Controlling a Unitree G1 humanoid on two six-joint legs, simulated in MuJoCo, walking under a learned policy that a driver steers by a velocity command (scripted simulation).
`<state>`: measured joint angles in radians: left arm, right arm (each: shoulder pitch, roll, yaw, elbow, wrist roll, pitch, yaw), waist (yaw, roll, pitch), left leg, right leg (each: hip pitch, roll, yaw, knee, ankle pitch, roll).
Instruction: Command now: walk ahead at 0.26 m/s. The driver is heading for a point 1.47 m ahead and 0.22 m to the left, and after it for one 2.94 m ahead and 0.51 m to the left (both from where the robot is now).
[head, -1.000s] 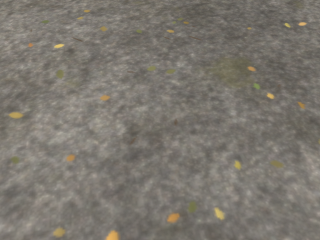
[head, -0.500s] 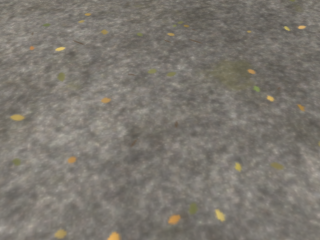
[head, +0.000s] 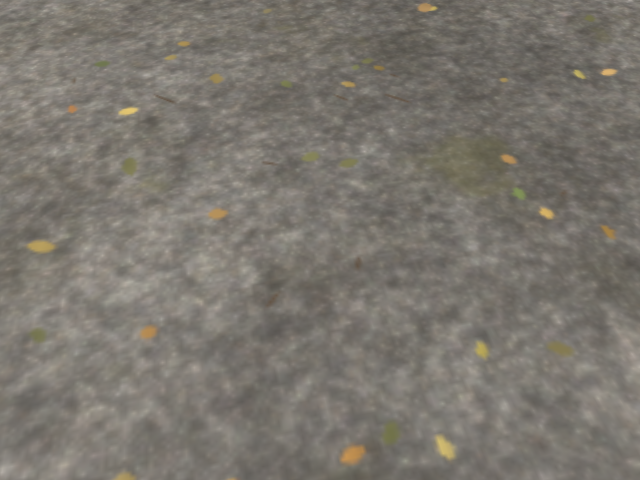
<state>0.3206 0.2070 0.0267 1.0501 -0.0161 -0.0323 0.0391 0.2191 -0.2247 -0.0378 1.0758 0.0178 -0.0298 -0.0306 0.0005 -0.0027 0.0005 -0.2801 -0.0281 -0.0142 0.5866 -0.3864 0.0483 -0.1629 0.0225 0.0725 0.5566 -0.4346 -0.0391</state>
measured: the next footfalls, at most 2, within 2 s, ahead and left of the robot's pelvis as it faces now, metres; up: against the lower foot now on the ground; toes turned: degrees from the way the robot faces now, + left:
right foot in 0.60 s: +0.44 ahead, -0.11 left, +0.00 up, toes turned -1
left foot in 1.14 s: +0.73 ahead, +0.14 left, +0.00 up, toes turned +3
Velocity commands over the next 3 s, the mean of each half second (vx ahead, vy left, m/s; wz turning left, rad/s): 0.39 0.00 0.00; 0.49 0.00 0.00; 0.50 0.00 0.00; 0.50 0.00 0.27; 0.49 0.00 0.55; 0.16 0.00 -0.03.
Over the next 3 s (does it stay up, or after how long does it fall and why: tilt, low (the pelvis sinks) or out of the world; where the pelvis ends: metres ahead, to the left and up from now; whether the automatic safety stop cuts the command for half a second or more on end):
stays up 1.45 0.16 0.00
